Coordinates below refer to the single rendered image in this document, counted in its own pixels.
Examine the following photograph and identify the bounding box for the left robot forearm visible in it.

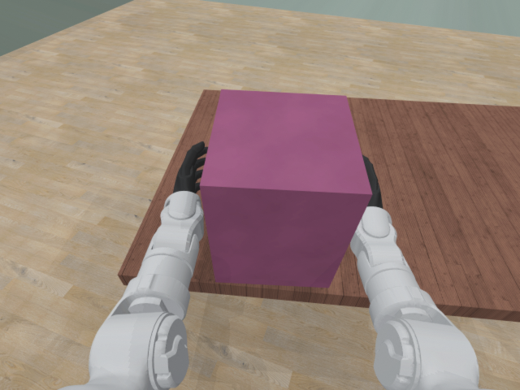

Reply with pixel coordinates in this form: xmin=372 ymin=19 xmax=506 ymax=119
xmin=89 ymin=191 xmax=204 ymax=377

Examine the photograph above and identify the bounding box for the table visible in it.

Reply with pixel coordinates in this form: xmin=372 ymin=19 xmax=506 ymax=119
xmin=118 ymin=89 xmax=520 ymax=322

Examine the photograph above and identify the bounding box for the robot left upper arm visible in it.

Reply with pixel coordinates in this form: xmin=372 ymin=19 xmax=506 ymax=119
xmin=58 ymin=312 xmax=189 ymax=390

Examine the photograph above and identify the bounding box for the carton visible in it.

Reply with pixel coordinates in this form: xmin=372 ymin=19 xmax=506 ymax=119
xmin=200 ymin=89 xmax=373 ymax=288

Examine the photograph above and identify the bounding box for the robot right upper arm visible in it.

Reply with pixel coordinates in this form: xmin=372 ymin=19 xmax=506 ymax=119
xmin=374 ymin=318 xmax=493 ymax=390

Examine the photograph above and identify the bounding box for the robot right hand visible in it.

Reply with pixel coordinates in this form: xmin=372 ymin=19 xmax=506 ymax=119
xmin=362 ymin=155 xmax=383 ymax=209

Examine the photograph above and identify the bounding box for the right robot forearm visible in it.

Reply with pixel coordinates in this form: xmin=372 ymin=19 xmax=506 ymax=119
xmin=350 ymin=206 xmax=479 ymax=385

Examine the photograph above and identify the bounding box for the robot left hand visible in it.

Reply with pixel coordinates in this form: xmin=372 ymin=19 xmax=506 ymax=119
xmin=173 ymin=141 xmax=208 ymax=193

